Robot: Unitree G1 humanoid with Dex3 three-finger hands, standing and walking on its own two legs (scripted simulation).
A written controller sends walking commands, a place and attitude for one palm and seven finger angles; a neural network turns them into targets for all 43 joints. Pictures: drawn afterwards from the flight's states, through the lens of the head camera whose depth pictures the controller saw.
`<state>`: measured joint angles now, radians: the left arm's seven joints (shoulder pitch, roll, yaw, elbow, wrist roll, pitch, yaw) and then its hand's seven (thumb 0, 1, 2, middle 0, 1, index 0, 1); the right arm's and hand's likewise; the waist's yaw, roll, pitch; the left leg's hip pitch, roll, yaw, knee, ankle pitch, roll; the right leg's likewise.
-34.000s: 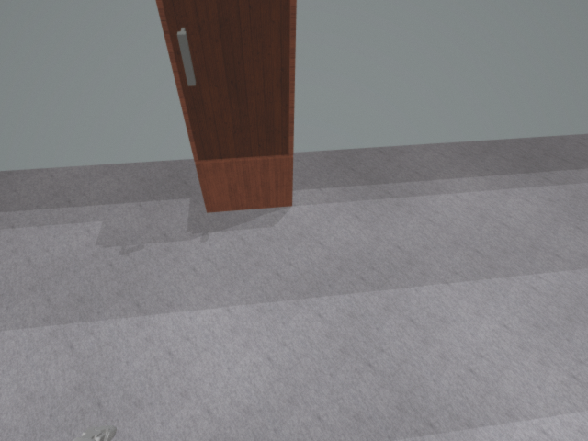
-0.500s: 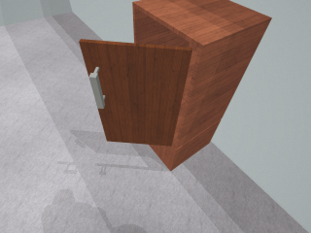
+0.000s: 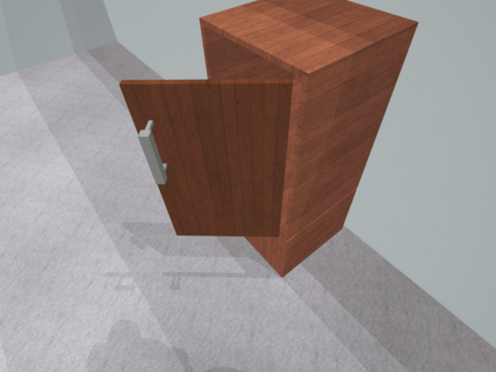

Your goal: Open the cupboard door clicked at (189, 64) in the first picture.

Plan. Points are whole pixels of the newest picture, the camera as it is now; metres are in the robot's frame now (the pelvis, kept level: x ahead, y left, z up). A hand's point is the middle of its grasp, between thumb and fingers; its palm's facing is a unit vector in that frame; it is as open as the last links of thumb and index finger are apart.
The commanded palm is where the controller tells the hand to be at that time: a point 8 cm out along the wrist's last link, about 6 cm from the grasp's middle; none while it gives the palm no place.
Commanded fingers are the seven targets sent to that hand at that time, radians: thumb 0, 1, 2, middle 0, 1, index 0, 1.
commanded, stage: look again from close up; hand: left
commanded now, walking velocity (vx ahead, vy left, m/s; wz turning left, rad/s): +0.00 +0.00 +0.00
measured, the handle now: (155, 153) +0.59 +0.27 -0.02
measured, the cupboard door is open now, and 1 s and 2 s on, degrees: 50 50 50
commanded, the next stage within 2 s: shuffle to correct the standing spot in 0.44 s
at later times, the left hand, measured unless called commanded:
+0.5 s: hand out of the picture +0.01 +0.15 -0.17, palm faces +0.01 -0.98 -0.20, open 7.3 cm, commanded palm none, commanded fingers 0.00 0.90 0.90 -0.20 -0.30 -0.20 -0.30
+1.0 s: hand out of the picture +0.03 +0.20 -0.19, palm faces +0.04 -0.98 -0.20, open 7.4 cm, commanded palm none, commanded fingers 0.00 0.90 0.90 -0.20 -0.30 -0.20 -0.30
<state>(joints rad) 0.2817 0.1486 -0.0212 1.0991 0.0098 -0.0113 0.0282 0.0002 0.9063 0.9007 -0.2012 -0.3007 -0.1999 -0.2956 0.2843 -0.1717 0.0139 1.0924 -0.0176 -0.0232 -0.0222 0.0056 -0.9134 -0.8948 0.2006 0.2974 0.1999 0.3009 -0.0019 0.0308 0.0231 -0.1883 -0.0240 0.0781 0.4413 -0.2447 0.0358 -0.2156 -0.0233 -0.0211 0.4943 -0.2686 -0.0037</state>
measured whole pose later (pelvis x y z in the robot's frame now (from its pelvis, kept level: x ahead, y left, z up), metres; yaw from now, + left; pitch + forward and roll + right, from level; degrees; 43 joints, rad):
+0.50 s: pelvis +0.01 -0.02 +0.00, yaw +0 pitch -1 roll +1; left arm 0.28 0.15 -0.02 1.12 0.01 -0.02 0.03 0.00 0.91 0.90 -0.20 -0.30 -0.20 -0.30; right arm 0.26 -0.15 0.01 1.13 -0.02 -0.02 -0.03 0.00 -0.91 -0.89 0.20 0.30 0.20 0.30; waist 0.00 0.00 0.03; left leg -0.16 0.02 0.07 0.43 -0.26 0.00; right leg -0.18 0.02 -0.03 0.47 -0.27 -0.04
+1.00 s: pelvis +0.04 +0.02 -0.01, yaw -1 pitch +1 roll +1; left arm 0.31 0.17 0.04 1.07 0.03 0.03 0.03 0.00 0.91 0.90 -0.20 -0.30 -0.20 -0.30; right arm 0.30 -0.16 -0.02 1.04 -0.03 -0.01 -0.02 0.00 -0.91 -0.90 0.20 0.30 0.20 0.30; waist 0.02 -0.04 0.04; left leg -0.20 -0.03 0.14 0.52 -0.34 0.07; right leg -0.33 -0.05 -0.05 0.87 -0.53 -0.04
